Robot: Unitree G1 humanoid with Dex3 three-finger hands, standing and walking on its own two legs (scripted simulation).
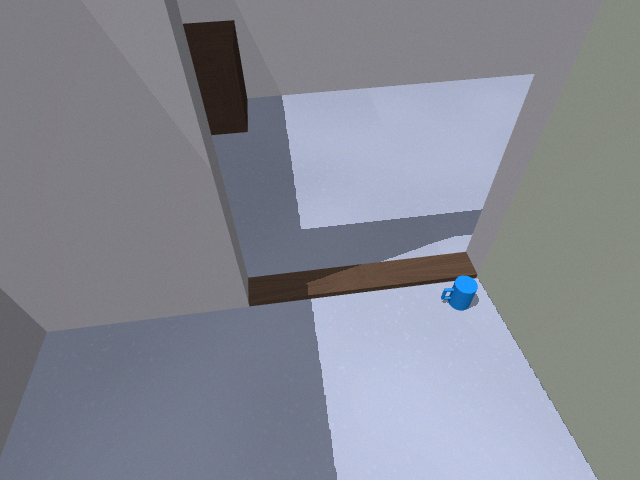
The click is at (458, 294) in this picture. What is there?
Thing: mug
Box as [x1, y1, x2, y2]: [441, 276, 477, 310]
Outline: 468,276 457,277 453,286 451,288 445,288 441,296 442,299 447,298 450,305 459,310 467,308 477,288 476,282
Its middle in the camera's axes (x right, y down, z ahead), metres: +0.50 +0.19 +1.44
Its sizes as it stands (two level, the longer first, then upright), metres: 0.113 0.079 0.110
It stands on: the floor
